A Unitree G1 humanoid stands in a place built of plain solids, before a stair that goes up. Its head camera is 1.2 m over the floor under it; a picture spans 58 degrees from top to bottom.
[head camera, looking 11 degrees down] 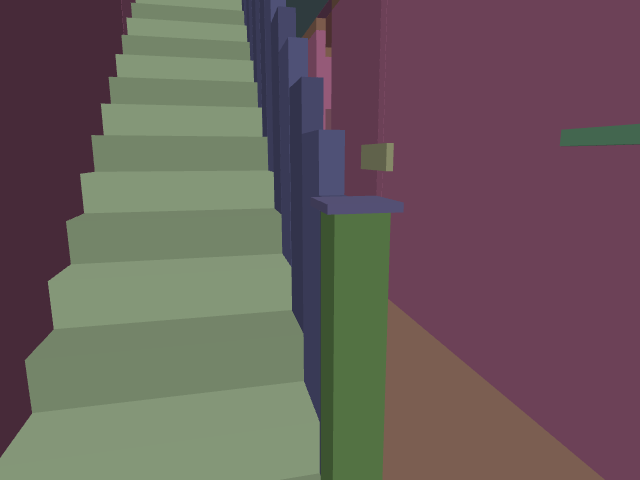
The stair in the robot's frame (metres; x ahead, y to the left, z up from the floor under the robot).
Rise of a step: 0.19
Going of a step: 0.26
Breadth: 0.91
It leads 13 degrees to the left of straight ahead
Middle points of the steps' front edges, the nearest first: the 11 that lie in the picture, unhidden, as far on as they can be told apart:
1.13 0.44 0.37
1.39 0.50 0.56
1.64 0.56 0.75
1.89 0.62 0.93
2.15 0.68 1.12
2.40 0.74 1.31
2.65 0.80 1.49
2.91 0.86 1.68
3.16 0.92 1.86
3.41 0.98 2.05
3.67 1.03 2.24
